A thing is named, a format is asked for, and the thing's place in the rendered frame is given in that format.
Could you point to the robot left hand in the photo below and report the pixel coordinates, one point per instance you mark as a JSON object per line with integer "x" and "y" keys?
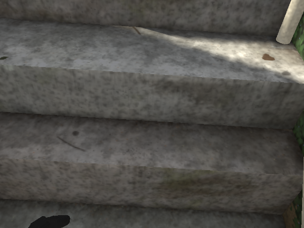
{"x": 59, "y": 221}

